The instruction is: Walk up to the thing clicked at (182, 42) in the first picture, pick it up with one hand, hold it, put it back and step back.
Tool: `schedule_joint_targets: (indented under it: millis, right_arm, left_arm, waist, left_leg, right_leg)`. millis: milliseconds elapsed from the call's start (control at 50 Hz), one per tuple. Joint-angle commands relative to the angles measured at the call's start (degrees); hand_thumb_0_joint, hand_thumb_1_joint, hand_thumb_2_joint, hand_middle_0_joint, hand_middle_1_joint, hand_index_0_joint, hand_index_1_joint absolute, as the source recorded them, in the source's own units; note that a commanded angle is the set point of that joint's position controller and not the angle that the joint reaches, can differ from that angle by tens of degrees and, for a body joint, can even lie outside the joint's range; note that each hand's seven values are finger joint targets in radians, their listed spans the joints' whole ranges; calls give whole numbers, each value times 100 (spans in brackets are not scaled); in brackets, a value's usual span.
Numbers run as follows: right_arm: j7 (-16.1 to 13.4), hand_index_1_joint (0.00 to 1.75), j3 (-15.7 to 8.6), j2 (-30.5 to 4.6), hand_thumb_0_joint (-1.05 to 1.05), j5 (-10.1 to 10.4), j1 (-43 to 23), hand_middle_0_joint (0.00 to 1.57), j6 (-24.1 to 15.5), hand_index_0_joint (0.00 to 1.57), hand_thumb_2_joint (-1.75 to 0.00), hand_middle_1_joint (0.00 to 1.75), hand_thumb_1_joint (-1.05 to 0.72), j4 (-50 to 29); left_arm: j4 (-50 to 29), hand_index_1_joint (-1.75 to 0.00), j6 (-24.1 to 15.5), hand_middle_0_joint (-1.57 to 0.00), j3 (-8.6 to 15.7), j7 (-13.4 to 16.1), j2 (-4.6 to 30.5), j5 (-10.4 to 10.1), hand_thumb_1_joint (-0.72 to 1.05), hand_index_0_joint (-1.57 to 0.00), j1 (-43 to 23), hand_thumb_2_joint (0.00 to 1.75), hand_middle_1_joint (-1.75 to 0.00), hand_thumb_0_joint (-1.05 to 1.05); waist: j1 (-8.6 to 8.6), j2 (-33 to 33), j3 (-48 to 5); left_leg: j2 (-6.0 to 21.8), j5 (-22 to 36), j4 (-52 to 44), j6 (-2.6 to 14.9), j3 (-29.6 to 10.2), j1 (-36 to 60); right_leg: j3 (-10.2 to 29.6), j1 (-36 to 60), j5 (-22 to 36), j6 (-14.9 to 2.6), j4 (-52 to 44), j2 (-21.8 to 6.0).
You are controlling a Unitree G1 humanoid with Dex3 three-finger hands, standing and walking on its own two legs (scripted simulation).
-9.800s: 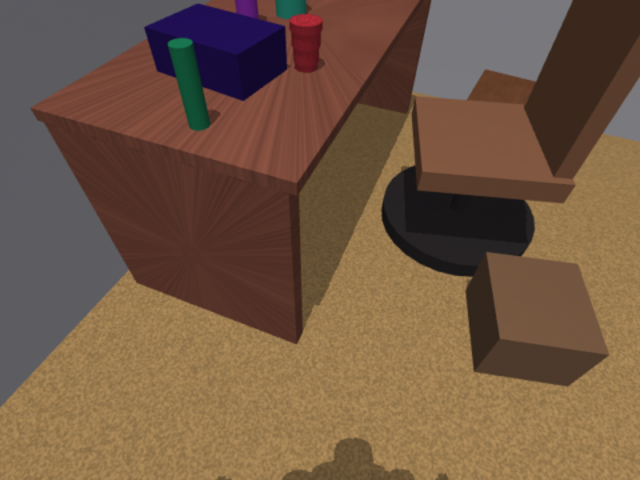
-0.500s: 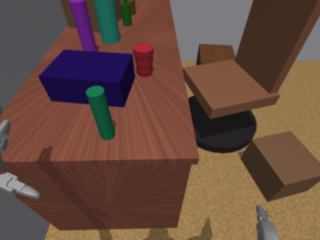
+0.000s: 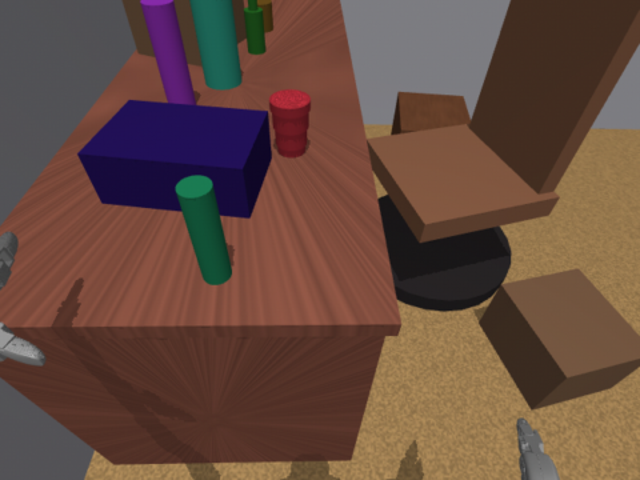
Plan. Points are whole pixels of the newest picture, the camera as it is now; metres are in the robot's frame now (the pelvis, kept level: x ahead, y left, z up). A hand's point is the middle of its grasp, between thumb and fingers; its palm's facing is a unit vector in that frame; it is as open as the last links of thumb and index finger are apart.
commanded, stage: go down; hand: left
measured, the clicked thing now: (207, 234) +0.46 +0.18 +0.05
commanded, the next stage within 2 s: none
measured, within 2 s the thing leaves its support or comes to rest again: neither
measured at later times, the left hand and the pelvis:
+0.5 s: hand (20, 253) +0.34 +0.35 +0.14, palm faces +0.13 -0.99 +0.00, open 17.5 cm; pelvis -0.01 +0.00 +0.00, yaw -1 degrees
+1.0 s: hand (13, 239) +0.36 +0.36 +0.14, palm faces +0.13 -0.99 +0.00, open 17.6 cm; pelvis +0.00 +0.00 +0.00, yaw +0 degrees
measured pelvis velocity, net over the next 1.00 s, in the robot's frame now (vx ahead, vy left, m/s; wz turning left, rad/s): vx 0.00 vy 0.00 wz -0.01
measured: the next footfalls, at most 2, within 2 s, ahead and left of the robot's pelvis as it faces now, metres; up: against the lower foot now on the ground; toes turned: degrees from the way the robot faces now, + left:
none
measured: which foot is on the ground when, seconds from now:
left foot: down 0.00-1.00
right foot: down 0.00-1.00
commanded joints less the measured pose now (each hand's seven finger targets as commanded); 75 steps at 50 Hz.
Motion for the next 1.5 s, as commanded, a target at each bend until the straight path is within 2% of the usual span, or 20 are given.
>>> schedule_joint_targets:
  millis: [0, 120, 180, 220, 280, 300, 320, 340, 460, 580, 640, 660, 760, 980, 1180, 1220, 1260, 1320, 1340, 1480]
  right_arm:
    - [-150, 5, -162, -822, 0, -14, -657, 5, -340, 5, -6, 5, 54, -589]
    - [-272, 5, -200, -1086, 0, -67, -502, 5, -411, 5, -5, 5, 54, -815]
    - [-258, 5, -190, -1040, 0, -85, -310, 5, -471, 5, -5, 5, 55, -764]
    - [-252, 5, -37, -909, 0, -78, -344, 5, -499, 5, -5, 5, 55, -927]
    - [-217, 5, 180, -670, 0, -61, -597, 5, -521, 5, -5, 5, 55, -739]
    - [-251, 5, -6, -886, 0, -74, -632, 5, -549, 5, -5, 5, 55, -843]
    - [-244, 5, 101, -798, 0, -80, -738, 5, -568, 5, -5, 5, 56, -859]
    - [-218, 5, 245, -655, 0, -68, -681, 5, -568, 5, -5, 5, 56, -805]
    - [-288, 5, -19, -1003, 0, -88, -646, 5, -586, 5, -5, 5, 55, -658]
    - [-244, 5, 143, -742, 0, -88, -254, 5, -574, 5, -5, 5, 54, -539]
    - [-246, 5, 40, -914, 0, -94, -402, 5, -582, 5, -5, 5, 54, -618]
    - [-225, 5, 165, -784, 0, -92, -505, 5, -590, 5, -5, 5, 54, -610]
    - [-295, 5, -108, -1098, 0, -99, -591, 5, -587, 5, -5, 5, 55, -732]
    - [-239, 5, 201, -787, 0, -117, -457, 5, -575, 5, -5, 5, 54, -782]
    - [-292, 5, -26, -1112, 0, -124, -553, 5, -584, 5, -5, 5, 53, -979]
    - [-256, 5, 190, -857, 0, -111, -528, 5, -588, 5, -5, 5, 54, -988]
    - [-235, 5, 130, -916, 0, -130, -425, 5, -582, 5, -5, 5, 54, -896]
    - [-236, 5, 107, -900, 0, -120, -411, 5, -600, 5, -5, 5, 54, -1021]
    - [-215, 5, 300, -731, 0, -131, -539, 5, -609, 5, -5, 5, 54, -1031]
    - [-229, 5, 93, -1000, 0, -141, -306, 5, -594, 5, -5, 5, 54, -1072]
  left_arm:
    - [-653, -5, -271, -4, 395, -288, 2186, -165, -59, -3, -2383, 7, -4, 0]
    - [307, -3, -209, -4, 339, -404, 2580, 10, -57, -3, -2798, 5, -3, 0]
    - [43, -5, -375, -4, 475, -411, 2850, -10, -55, -3, -3267, 7, -4, 0]
    - [558, -5, -397, -4, 514, -397, 2938, 85, -57, -4, -3014, 6, -4, 0]
    - [792, -5, -514, -4, 340, -444, 2808, 72, -55, -4, -3153, 7, -4, 0]
    - [643, -5, -545, -4, 410, -441, 2947, 38, -53, -3, -3400, 7, -4, 0]
    - [798, -5, -538, -4, 379, -438, 2914, 77, -53, -3, -3339, 8, -4, 0]
    - [603, -4, -581, -4, 407, -446, 3062, 83, -53, -4, -3542, 7, -3, 0]
    - [882, -4, -571, -4, 492, -363, 3223, 130, -54, -4, -3479, 6, -3, 0]
    - [1021, -4, -603, -5, 507, -477, 3188, 128, -56, -4, -3178, 4, -3, 0]
    - [1071, -4, -600, -5, 472, -591, 3157, 50, -58, -4, -3269, 5, -3, 0]
    - [1075, -4, -595, -4, 427, -594, 3123, 49, -55, -4, -3383, 5, -3, 0]
    - [1105, -4, -567, -4, 481, -551, 3381, 120, -54, -4, -3640, 6, -3, 0]
    - [1474, -4, -645, -4, 515, -645, 3543, 171, -55, -3, -3778, 6, -3, 0]
    - [1841, -3, -710, -4, 697, -629, 3933, 244, -56, -4, -3958, 4, -3, 0]
    - [1814, -3, -763, -4, 684, -682, 3958, 249, -56, -4, -4014, 4, -3, 0]
    - [2023, -4, -786, -4, 621, -745, 3892, 260, -57, -4, -3939, 4, -3, 0]
    - [1971, -3, -808, -4, 613, -782, 3907, 241, -55, -4, -4011, 5, -3, 0]
    - [1829, -3, -798, -4, 573, -782, 3838, 220, -55, -4, -4095, 4, -3, 0]
    - [1610, -4, -736, -4, 661, -775, 3984, 243, -55, -4, -3943, 5, -3, 0]
  waist:
    - [-132, 508, -1103]
    - [-236, 325, -1192]
    - [-159, 515, -1314]
    - [-147, 286, -1281]
    - [-93, 554, -1116]
    - [-137, 613, -1324]
    - [-71, 650, -1269]
    - [-62, 832, -1440]
    - [-149, 974, -1658]
    - [-196, 771, -1755]
    - [-264, 686, -1705]
    - [-226, 725, -1587]
    - [-305, 711, -1612]
    - [-279, 849, -1801]
    - [-354, 571, -1996]
    - [-310, 771, -1991]
    - [-358, 732, -1848]
    - [-395, 852, -2045]
    - [-310, 921, -2146]
    - [-314, 1100, -2277]
  left_leg:
    - [-113, 1640, -253, 157, 59, 531]
    - [-165, 1193, -283, 200, 66, 617]
    - [-177, 1026, -288, 174, 75, 565]
    - [-185, 1175, -241, 205, 92, 461]
    - [-160, 994, -279, 164, 75, 265]
    - [-161, 1086, -247, 159, 79, 374]
    - [-140, 1000, -273, 140, 50, 339]
    - [-135, 1071, -244, 129, 42, 340]
    - [-45, 1567, -143, 50, -30, 565]
    - [-19, 2176, 5, 90, -13, 598]
    - [-13, 2336, 30, 100, -5, 608]
    - [-7, 2312, 27, 92, -7, 536]
    - [-99, 1867, 40, 149, 38, 530]
    - [-77, 2006, 186, 127, -25, 442]
    - [-68, 1966, 304, 149, -64, 216]
    - [-79, 1991, 357, 138, -53, 247]
    - [-59, 1904, 372, 126, -59, 166]
    - [-82, 1932, 440, 139, -46, 174]
    - [-87, 2050, 482, 145, -44, 214]
    - [-20, 2603, 559, 81, -104, 506]
  right_leg:
    - [-52, 53, 1581, -122, -281, 86]
    - [-66, -178, 1210, -101, -373, 110]
    - [-71, -240, 1034, -126, -389, 126]
    - [-67, -151, 1163, -100, -387, 119]
    - [-45, -298, 964, -144, -355, 124]
    - [-46, -249, 1069, -140, -336, 117]
    - [-63, -284, 953, -159, -330, 144]
    - [-47, -229, 1006, -167, -322, 135]
    - [-85, -304, 1292, -199, -231, 197]
    - [-88, -277, 1730, -174, -194, 211]
    - [-81, -349, 1829, -170, -180, 209]
    - [-78, -400, 1793, -178, -173, 203]
    - [-39, -424, 1652, -133, -204, 148]
    - [-65, -538, 1651, -150, -90, 168]
    - [-49, -502, 1696, -144, 37, 163]
    - [-48, -603, 1668, -151, 65, 159]
    - [-58, -770, 1564, -154, 71, 182]
    - [-39, -753, 1631, -145, 138, 151]
    - [-36, -693, 1719, -145, 165, 146]
    - [-83, -842, 1857, -183, 206, 186]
